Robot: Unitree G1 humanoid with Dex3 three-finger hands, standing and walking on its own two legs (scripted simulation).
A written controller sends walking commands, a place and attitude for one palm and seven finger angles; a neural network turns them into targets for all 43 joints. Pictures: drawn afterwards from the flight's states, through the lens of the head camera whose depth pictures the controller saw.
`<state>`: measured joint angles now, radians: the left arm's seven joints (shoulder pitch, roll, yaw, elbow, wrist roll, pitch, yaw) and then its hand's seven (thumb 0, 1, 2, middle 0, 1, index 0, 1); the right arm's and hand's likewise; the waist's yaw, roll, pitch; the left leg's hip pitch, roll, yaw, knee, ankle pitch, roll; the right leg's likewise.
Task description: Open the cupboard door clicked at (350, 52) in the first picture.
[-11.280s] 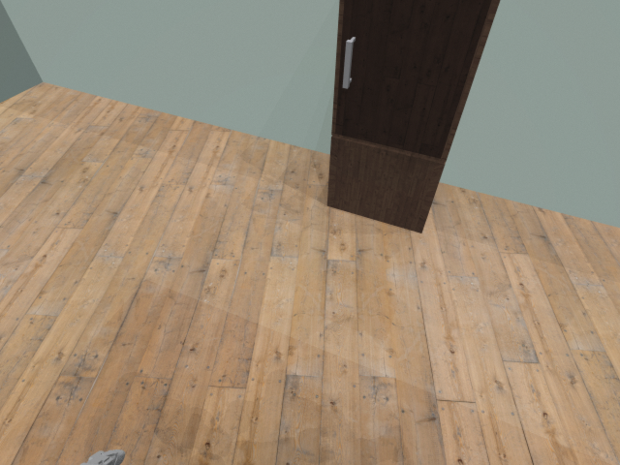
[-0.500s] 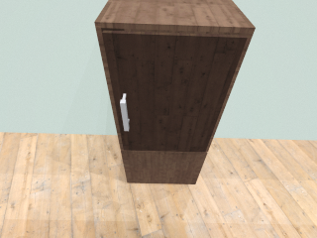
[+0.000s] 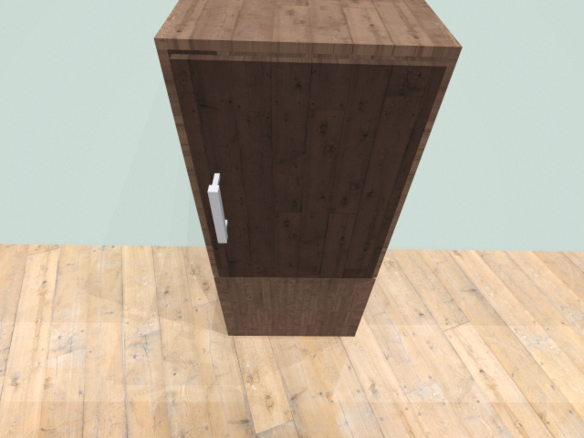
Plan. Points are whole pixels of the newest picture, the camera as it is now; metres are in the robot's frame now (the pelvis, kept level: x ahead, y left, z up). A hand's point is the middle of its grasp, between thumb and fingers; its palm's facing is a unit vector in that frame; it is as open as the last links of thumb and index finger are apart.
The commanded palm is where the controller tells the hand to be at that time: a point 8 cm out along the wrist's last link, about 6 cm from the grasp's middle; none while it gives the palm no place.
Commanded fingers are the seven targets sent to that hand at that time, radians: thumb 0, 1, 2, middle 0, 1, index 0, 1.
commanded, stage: look again from close up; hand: left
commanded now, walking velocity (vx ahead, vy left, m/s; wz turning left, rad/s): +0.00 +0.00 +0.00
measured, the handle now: (219, 209) +0.55 +0.18 -0.05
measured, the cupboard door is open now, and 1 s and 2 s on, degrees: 0 0 0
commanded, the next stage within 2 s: raise the hand with hooked fingers in 0.16 s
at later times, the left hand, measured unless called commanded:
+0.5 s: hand (183, 366) +0.22 +0.17 -0.02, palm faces +0.23 -0.97 -0.12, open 7.6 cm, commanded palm +0.13 +0.21 -0.07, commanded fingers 0.00 0.60 0.77 -0.22 -0.50 -0.22 -0.50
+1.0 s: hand (199, 373) +0.22 +0.15 -0.07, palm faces -0.06 -1.00 -0.07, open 10.5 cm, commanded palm +0.18 +0.23 -0.06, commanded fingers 0.00 0.01 0.52 -0.26 -0.87 -0.26 -0.87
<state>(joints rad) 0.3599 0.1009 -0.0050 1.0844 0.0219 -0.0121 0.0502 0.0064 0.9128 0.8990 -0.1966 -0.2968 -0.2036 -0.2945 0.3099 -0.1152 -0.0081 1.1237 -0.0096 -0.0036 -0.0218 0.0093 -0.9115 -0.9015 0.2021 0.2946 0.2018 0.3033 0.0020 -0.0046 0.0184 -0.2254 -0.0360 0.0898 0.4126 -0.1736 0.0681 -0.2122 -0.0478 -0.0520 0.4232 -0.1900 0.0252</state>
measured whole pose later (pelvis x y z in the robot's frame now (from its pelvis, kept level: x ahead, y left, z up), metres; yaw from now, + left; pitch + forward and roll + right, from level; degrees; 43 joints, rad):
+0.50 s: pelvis +0.01 -0.01 -0.03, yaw +2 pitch +4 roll +0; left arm 0.40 0.16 0.01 0.15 -0.14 -0.20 0.11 0.04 0.85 0.85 -0.20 -0.36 -0.20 -0.36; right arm 0.30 -0.28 -0.01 0.77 0.03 -0.29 -0.06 0.03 -0.92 -0.90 0.20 0.30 0.20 0.30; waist -0.05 0.04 -0.09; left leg -0.45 -0.04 0.06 0.70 -0.32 0.05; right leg -0.42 -0.06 -0.07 0.72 -0.37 0.01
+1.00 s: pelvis +0.00 -0.06 -0.12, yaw +3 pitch +19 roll -2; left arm 0.27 0.28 0.24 0.09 -0.35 -0.43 -0.49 0.01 0.24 0.62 -0.24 -0.72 -0.25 -0.72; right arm 0.12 -0.20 0.03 0.58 0.03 -0.21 -0.06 0.02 -0.90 -0.90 0.21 0.30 0.21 0.30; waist 0.04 0.05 -0.13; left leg -1.07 0.04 -0.05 1.30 -0.56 -0.03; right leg -1.00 0.00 -0.17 1.27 -0.60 -0.08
